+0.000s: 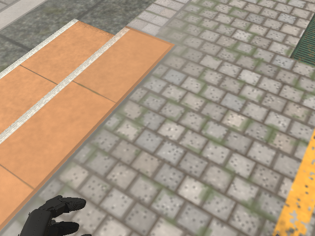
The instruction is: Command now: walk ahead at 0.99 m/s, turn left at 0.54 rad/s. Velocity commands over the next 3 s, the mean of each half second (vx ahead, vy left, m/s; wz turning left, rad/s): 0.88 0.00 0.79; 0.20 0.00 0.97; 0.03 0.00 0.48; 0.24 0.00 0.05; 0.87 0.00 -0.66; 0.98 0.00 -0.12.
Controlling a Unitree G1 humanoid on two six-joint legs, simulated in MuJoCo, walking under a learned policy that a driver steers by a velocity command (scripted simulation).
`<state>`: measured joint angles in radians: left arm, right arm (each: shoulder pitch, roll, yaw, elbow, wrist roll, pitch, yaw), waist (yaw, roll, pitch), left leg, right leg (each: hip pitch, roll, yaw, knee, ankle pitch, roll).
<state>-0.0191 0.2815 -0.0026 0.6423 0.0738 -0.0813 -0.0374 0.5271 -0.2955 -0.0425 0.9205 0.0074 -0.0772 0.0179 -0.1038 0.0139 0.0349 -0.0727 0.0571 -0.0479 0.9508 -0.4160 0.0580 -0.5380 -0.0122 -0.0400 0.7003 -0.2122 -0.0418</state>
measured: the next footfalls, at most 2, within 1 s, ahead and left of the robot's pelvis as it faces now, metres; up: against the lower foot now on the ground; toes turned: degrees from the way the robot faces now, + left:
left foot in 0.36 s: +0.53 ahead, +0.09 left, -0.03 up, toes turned +21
right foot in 0.68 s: +0.89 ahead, +0.11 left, -0.03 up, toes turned +48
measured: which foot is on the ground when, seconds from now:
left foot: up 0.00-0.34, down 0.36-0.68, up 0.70-1.00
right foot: down 0.00-0.34, up 0.36-0.66, down 0.68-1.00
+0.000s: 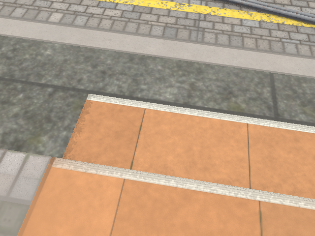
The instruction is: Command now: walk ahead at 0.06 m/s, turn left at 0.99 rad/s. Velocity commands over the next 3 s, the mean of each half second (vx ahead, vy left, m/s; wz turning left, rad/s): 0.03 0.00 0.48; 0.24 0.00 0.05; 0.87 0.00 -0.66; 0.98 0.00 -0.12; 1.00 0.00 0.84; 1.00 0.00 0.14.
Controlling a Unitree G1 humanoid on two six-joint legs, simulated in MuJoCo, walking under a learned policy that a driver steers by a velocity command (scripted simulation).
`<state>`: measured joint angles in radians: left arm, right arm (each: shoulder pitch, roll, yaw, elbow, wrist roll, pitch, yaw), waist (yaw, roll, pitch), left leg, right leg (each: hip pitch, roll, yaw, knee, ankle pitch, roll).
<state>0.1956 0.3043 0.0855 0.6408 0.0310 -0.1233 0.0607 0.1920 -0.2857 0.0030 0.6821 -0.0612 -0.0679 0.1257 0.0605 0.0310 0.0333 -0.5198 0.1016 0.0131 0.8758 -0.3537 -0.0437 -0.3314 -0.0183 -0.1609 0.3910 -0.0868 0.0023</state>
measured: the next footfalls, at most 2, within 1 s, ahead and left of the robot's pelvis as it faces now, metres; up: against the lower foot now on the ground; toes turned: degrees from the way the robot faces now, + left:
left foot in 0.04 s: +0.07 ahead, +0.11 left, +0.00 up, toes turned +6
right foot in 0.42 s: +0.12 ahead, -0.13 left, +0.00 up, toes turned +10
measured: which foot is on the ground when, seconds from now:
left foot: up 0.00-0.02, down 0.04-0.78, up 0.80-0.98, down 1.00-1.00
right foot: down 0.00-0.06, up 0.08-0.40, down 0.42-1.00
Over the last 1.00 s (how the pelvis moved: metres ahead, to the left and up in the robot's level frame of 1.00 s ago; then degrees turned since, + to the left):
0.70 0.11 -0.01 56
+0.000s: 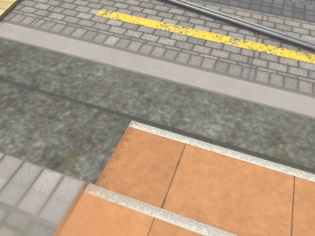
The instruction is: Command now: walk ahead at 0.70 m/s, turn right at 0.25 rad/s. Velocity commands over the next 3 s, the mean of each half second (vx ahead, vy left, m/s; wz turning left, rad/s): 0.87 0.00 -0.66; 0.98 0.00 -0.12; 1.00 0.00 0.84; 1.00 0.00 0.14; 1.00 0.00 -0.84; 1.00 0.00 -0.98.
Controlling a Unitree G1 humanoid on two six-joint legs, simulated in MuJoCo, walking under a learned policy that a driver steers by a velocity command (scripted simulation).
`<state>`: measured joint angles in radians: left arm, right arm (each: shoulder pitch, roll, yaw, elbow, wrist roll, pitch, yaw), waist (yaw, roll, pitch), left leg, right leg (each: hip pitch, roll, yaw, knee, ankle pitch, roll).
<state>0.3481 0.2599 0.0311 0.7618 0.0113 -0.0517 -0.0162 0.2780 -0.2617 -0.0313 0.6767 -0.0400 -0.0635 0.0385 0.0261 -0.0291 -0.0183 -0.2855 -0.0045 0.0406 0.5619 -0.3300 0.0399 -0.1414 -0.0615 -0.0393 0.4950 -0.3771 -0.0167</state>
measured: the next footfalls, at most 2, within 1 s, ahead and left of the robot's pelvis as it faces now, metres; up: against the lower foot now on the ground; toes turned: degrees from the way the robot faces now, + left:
right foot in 0.46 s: +0.44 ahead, -0.14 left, +0.00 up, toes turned -24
left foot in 1.00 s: +0.90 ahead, -0.28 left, -0.13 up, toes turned -22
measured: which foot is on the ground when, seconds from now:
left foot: down 0.00-0.46, up 0.48-0.98, down 1.00-1.00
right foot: down 0.00-0.00, up 0.02-0.44, down 0.46-1.00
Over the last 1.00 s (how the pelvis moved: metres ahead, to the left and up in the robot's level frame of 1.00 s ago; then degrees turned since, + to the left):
0.12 0.02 0.00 13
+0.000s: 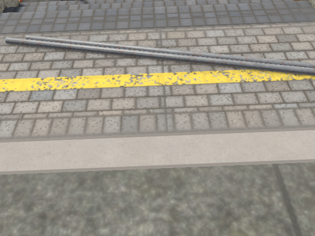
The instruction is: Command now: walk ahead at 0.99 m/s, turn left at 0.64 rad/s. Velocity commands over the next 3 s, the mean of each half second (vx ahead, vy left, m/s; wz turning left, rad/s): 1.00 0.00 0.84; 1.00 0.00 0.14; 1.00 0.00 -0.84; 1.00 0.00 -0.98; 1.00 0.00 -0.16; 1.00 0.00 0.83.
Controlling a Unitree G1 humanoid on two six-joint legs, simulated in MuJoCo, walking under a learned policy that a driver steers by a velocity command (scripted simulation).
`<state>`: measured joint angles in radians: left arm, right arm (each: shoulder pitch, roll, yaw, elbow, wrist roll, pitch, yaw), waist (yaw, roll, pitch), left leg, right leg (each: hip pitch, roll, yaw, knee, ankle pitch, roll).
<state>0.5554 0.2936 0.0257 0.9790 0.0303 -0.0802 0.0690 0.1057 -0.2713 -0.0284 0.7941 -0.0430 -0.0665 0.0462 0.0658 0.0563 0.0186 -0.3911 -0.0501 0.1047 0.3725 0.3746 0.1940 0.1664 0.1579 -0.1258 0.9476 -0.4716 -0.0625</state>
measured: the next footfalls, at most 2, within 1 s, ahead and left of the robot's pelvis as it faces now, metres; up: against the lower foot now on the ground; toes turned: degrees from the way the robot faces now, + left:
right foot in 0.40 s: +0.63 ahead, -0.10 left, -0.13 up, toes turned +25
left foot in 0.80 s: +0.85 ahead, +0.26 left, -0.13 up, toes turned +39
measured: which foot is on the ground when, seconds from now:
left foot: down 0.00-0.42, up 0.44-0.78, down 0.80-1.00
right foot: down 0.00-0.00, up 0.02-0.38, down 0.40-0.78, up 0.80-1.00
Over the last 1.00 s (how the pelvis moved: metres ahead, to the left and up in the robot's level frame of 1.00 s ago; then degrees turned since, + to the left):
0.75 -0.25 -0.10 -24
